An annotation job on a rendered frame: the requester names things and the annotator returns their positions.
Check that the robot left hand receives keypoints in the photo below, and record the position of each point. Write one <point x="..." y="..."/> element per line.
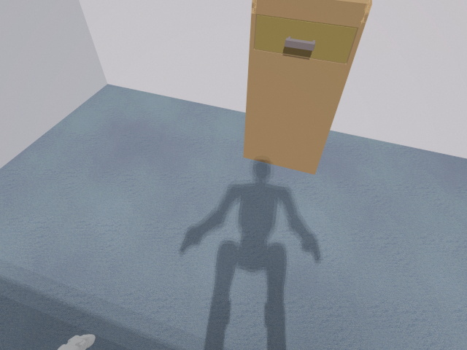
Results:
<point x="79" y="342"/>

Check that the drawer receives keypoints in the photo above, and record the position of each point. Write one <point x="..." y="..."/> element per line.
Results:
<point x="332" y="42"/>

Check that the handle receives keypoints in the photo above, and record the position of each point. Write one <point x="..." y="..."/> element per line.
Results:
<point x="299" y="44"/>

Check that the cabinet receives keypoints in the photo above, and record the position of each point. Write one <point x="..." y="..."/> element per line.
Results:
<point x="291" y="99"/>

